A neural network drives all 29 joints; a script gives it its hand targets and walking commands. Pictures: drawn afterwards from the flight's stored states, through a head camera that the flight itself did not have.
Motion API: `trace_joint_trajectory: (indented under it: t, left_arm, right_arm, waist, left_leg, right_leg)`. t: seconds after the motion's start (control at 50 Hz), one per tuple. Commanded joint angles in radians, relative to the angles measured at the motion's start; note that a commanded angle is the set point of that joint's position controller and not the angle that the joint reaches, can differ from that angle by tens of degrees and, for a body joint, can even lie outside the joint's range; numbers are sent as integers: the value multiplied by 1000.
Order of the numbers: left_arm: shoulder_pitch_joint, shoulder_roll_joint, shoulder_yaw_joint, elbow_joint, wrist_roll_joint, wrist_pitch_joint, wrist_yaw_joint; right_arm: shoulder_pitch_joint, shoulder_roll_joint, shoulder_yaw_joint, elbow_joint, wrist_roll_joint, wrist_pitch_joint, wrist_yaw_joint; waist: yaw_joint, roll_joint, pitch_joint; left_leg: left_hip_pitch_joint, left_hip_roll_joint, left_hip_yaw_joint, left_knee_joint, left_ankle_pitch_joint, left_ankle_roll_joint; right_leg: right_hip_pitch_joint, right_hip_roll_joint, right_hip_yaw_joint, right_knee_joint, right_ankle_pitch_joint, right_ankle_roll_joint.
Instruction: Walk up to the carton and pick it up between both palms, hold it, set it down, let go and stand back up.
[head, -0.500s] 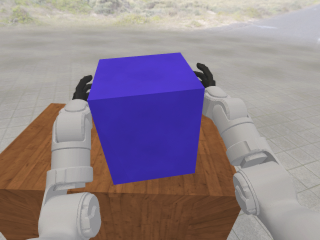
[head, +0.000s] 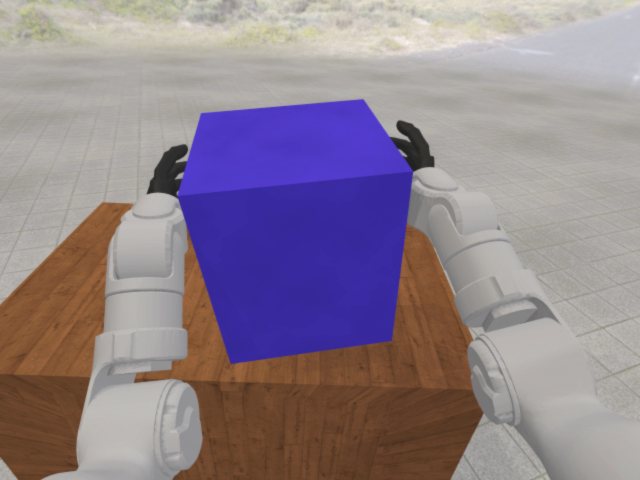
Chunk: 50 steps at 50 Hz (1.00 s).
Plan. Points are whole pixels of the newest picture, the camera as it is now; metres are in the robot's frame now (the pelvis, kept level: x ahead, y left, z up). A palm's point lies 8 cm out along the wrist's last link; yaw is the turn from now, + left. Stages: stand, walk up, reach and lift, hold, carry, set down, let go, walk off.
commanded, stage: hold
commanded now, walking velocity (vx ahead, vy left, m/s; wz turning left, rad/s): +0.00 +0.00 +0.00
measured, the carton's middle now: (298, 229) +0.38 +0.01 +0.21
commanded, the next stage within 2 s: set down in 1.98 s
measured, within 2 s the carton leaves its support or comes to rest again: neither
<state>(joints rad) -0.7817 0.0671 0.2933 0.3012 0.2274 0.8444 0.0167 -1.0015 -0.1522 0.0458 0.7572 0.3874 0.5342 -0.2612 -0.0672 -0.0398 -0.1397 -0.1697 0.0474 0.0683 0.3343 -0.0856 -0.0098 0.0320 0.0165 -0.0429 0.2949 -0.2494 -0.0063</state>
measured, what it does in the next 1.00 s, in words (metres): stands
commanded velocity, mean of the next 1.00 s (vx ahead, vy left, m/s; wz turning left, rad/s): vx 0.00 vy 0.00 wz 0.00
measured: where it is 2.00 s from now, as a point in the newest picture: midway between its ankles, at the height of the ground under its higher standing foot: outside the picture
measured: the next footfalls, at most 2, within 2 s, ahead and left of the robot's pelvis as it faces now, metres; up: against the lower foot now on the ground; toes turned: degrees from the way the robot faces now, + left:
none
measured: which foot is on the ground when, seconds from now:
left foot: down 0.00-1.00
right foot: down 0.00-1.00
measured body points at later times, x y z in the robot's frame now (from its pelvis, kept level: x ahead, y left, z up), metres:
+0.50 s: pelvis +0.00 +0.00 +0.00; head -0.09 +0.02 +0.44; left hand +0.37 +0.17 +0.26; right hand +0.38 -0.14 +0.28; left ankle +0.07 +0.12 -0.75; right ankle -0.05 -0.11 -0.75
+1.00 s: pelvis +0.00 +0.00 +0.00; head -0.09 +0.03 +0.44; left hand +0.38 +0.16 +0.26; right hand +0.38 -0.14 +0.28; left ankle +0.07 +0.12 -0.75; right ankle -0.05 -0.11 -0.75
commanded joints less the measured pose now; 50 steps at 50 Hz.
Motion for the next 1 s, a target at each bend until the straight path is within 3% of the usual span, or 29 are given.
trace_joint_trajectory:
  t: [0.0, 0.04, 0.06, 0.08, 0.1, 0.28, 0.46, 0.7, 0.98]
  left_arm:
    - [-837, -582, -390, -183, -185, -92, -118]
    - [-837, -569, -360, -141, -164, -89, -124]
    - [-824, -559, -390, -204, -202, -91, -134]
    - [-823, -570, -397, -217, -195, -86, -141]
    - [-830, -557, -396, -214, -188, -82, -144]
    - [-842, -557, -363, -179, -166, -81, -145]
    - [-848, -567, -358, -128, -177, -87, -142]
    - [-847, -569, -374, -163, -187, -90, -138]
    - [-824, -565, -373, -175, -174, -81, -138]
  right_arm:
    - [-735, 652, 227, -292, 121, -9, 110]
    - [-731, 659, 207, -247, 110, -1, 113]
    - [-631, 672, 206, -276, 113, 5, 106]
    - [-671, 658, 216, -302, 127, 4, 101]
    - [-663, 658, 225, -305, 135, 12, 98]
    - [-733, 672, 249, -330, 140, -1, 105]
    - [-733, 658, 212, -282, 109, -6, 114]
    - [-716, 649, 215, -286, 125, -5, 112]
    - [-719, 661, 242, -326, 135, -4, 106]
  waist:
    - [-14, 47, -282]
    - [0, 65, -231]
    - [-57, 64, -267]
    - [-32, 95, -291]
    - [-47, 84, -278]
    - [-3, 57, -270]
    - [-11, 55, -256]
    - [-24, 82, -285]
    - [-15, 61, -272]
  left_leg:
    - [429, -51, -64, 44, 169, -18]
    - [386, -49, -59, 18, 106, -4]
    - [377, -60, -49, 26, 151, -19]
    - [392, -66, -60, 34, 181, -28]
    - [399, -70, -56, 39, 195, -32]
    - [407, -60, -58, 31, 168, -9]
    - [384, -53, -51, 12, 97, 0]
    - [402, -55, -57, 28, 156, -18]
    - [409, -60, -57, 33, 169, -12]
  right_leg:
    - [-284, 54, 12, -85, 217, 96]
    - [-300, 43, 17, -89, 154, 98]
    - [-238, 40, 24, -69, 247, 106]
    - [-221, 36, 23, -64, 279, 110]
    - [-225, 37, 26, -65, 303, 114]
    - [-256, 50, 14, -78, 220, 104]
    - [-291, 44, 22, -95, 145, 94]
    - [-273, 45, 18, -82, 194, 99]
    - [-258, 47, 18, -81, 224, 104]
